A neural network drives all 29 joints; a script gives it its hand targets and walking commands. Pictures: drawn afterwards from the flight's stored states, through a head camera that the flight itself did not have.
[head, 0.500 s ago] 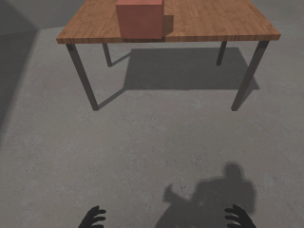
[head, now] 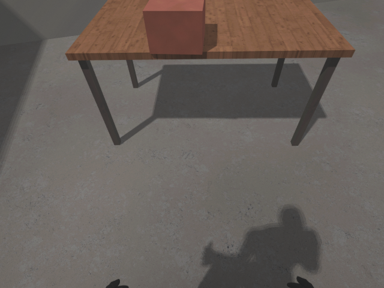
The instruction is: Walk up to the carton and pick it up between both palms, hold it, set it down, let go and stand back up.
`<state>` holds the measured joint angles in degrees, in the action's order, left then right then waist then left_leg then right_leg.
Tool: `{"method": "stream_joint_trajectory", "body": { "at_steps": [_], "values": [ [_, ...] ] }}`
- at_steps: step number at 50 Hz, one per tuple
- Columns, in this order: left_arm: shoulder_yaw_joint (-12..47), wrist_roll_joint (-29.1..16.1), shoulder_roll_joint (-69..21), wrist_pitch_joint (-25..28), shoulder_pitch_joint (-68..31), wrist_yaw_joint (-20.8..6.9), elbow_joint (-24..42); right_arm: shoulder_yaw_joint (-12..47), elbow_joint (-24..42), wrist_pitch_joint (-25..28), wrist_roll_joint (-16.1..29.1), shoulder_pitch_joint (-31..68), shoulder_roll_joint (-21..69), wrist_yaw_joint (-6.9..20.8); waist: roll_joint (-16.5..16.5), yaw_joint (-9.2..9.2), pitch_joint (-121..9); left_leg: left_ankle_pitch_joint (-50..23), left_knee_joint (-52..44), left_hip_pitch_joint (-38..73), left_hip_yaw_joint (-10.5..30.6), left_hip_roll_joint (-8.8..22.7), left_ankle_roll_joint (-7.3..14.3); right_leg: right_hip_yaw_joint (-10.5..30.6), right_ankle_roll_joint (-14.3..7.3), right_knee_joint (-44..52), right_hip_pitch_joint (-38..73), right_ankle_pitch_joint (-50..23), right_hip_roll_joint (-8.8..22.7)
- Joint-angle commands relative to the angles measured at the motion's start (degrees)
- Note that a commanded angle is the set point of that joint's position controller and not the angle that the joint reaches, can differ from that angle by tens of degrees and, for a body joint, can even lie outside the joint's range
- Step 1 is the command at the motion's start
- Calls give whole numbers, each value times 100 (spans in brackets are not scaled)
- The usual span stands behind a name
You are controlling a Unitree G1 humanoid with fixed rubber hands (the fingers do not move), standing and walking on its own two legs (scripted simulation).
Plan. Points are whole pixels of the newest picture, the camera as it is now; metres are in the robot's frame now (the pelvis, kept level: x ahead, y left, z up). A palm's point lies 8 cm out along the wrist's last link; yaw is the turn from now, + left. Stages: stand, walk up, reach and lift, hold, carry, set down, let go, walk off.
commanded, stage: stand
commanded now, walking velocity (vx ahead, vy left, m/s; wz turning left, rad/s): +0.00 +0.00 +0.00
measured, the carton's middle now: (177, 22) +1.20 +0.11 +0.04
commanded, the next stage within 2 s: walk up in 1.20 s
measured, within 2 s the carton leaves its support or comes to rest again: neither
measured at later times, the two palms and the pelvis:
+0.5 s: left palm out of the picture +0.07 +0.22 -0.12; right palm out of the picture +0.06 -0.24 -0.13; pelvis +0.02 +0.00 +0.01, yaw +0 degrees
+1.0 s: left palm out of the picture +0.02 +0.20 -0.13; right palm out of the picture +0.01 -0.21 -0.13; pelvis +0.03 +0.00 +0.02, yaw +0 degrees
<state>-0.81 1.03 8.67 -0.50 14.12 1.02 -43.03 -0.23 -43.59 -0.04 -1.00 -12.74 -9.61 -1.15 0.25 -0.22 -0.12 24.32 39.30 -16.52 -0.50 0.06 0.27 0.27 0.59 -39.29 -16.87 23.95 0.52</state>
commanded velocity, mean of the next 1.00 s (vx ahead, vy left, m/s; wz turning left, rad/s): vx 0.00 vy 0.00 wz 0.00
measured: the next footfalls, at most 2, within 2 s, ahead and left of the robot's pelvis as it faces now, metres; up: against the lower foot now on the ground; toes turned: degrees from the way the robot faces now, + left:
left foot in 1.62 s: +0.12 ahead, +0.12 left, +0.00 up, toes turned +8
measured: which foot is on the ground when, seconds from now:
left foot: down 0.00-1.00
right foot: down 0.00-1.00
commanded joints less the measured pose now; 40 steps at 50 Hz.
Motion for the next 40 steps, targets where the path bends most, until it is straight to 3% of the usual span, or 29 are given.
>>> {"method": "stream_joint_trajectory", "body": {
  "at_steps": [1, 2, 3, 4, 6, 7, 8, 10, 11, 12, 13, 14, 16, 19, 20, 21, 22, 24, 26, 28, 30, 31, 32, 34, 35, 36, 40],
  "values": [
    [-143, -33, 457, 132, 176, 50, 368, -219, 299, 77, 21, -34, -650, -13, 87, 8, -133, -2801, -637, 75, 323, 320, 198, 288, -220, 611, 313, -2822, 295],
    [-146, -5, 478, 120, 349, 70, 285, -181, 261, 93, 28, -17, -503, -1, -182, 71, -232, -2785, -552, 232, 268, 318, 181, 243, -219, 589, 368, -2968, 307],
    [-214, -15, 659, 118, 394, 66, 254, -201, 218, 94, 13, -97, -592, -47, 187, 73, -288, -3042, -620, 265, 319, 352, 202, 251, -174, 549, 458, -2987, 299],
    [-223, -35, 679, 100, 422, 93, 191, -180, 92, 112, 28, -215, -569, -48, -31, 58, -233, -3127, -595, 339, 267, 368, 205, 254, -184, 523, 468, -3131, 297],
    [-236, -19, 743, 124, 363, 129, 122, -175, 116, 119, 35, -50, -427, -79, -124, 48, -320, -3103, -590, 510, 284, 346, 201, 329, -268, 645, 402, -3199, 340],
    [-260, -31, 776, 121, 378, 124, 144, -217, 21, 97, 45, -210, -573, -64, 18, 5, -416, -2888, -638, 460, 236, 322, 197, 340, -254, 651, 600, -3045, 312],
    [-235, -25, 660, 120, 189, 114, 112, -215, -46, 93, 32, -181, -597, -60, -129, -10, -235, -2927, -681, 461, 243, 300, 176, 313, -253, 635, 503, -3173, 323],
    [-256, -26, 637, 112, 205, 89, 41, -229, -174, 44, 18, -264, -553, -66, 95, -53, -216, -2960, -665, 559, 204, 327, 176, 272, -219, 746, 488, -3050, 281],
    [-256, -58, 565, 104, 269, 113, -60, -236, -128, 43, -3, -187, -609, -39, -265, -25, -211, -2971, -646, 681, 219, 375, 187, 212, -228, 797, 482, -3134, 263],
    [-291, -13, 736, 118, 142, 110, -20, -282, -192, 52, 51, -265, -630, -59, -79, -140, -517, -2972, -638, 713, 192, 307, 188, 243, -239, 758, 613, -3282, 319],
    [-269, -41, 631, 124, 192, 130, -73, -276, -275, 63, 51, -325, -633, -76, -94, -85, -223, -2793, -685, 542, 194, 336, 135, 228, -234, 829, 544, -3090, 290],
    [-276, -36, 648, 133, 160, 128, -123, -242, -383, 39, 39, -369, -496, -79, 80, -149, -20, -2670, -794, 512, 196, 304, 130, 298, -249, 890, 450, -2970, 312],
    [-303, -29, 674, 89, 289, 145, -267, -261, -482, 50, -1, -325, -534, -102, -89, -27, 199, -3021, -915, 562, 299, 395, 217, 277, -238, 1008, 427, -2864, 295],
    [-253, -30, 562, 119, 522, 172, -489, -276, -626, 52, 20, -340, -612, -124, 71, 31, -185, -3270, -883, 805, 230, 388, 213, 355, -339, 974, 833, -3531, 405],
    [-244, -32, 574, 151, 474, 177, -615, -273, -676, 50, 38, -211, -571, -119, -36, 8, -176, -3330, -849, 852, 229, 402, 226, 337, -342, 994, 842, -3806, 411],
    [-250, -67, 598, 114, 506, 177, -639, -275, -768, 45, 40, -421, -632, -134, 151, -31, -109, -3081, -982, 826, 183, 347, 180, 351, -302, 1032, 833, -3434, 369],
    [-290, -40, 679, 129, 522, 172, -711, -288, -810, 39, 31, -357, -640, -150, -77, 0, -179, -3131, -959, 869, 219, 399, 191, 311, -318, 1087, 936, -3526, 336],
    [-294, -33, 673, 99, 331, 175, -823, -247, -1028, 36, 41, -590, -490, -124, -125, -73, 178, -3246, -1089, 512, 275, 413, 201, 265, -322, 1090, 1136, -3479, 393],
    [-306, -34, 647, 74, 570, 181, -980, -263, -1149, 19, -7, -533, -516, -162, -249, 56, 225, -3309, -1199, 722, 295, 476, 215, 269, -315, 1193, 971, -3268, 377],
    [-245, -41, 554, 85, 469, 161, -1055, -232, -1215, 14, 13, -421, -389, -151, 231, 15, 464, -3238, -1203, 897, 221, 453, 185, 248, -300, 1362, 660, -3051, 366],
    [-288, -35, 644, 95, 485, 160, -1177, -233, -1392, 25, 17, -641, -332, -135, 149, -36, 311, -3270, -1234, 892, 266, 438, 214, 230, -298, 1304, 870, -3077, 364],
    [-293, -46, 719, 103, 413, 170, -1226, -210, -1463, 23, 30, -716, -343, -161, -44, -20, 342, -3200, -1278, 901, 263, 447, 194, 253, -321, 1295, 975, -3102, 363],
    [-236, -65, 433, 109, 383, 159, -1253, -255, -1506, 41, 29, -650, -513, -175, 137, -18, 495, -3506, -1320, 874, 310, 498, 234, 250, -282, 1324, 850, -3130, 382],
    [-256, -39, 613, 102, 535, 139, -1409, -246, -1652, 48, 57, -750, -475, -140, 116, -35, 368, -3326, -1317, 965, 284, 464, 222, 209, -259, 1361, 953, -3005, 348],
    [-263, -61, 516, 97, 680, 173, -1491, -237, -1664, 45, 40, -668, -388, -148, 32, 40, 248, -3164, -1363, 1058, 233, 464, 222, 176, -251, 1368, 1041, -3068, 357],
    [-184, -53, 397, 87, 569, 185, -1582, -246, -1681, 40, 56, -734, -435, -134, -136, -44, 276, -3169, -1340, 1073, 226, 421, 177, 217, -298, 1377, 1012, -3101, 362],
    [-182, -54, 452, 84, 760, 183, -1745, -214, -1888, 15, 53, -739, -321, -187, 110, 50, 507, -3002, -1453, 998, 254, 442, 198, 189, -207, 1540, 1005, -2898, 362]
  ]
}}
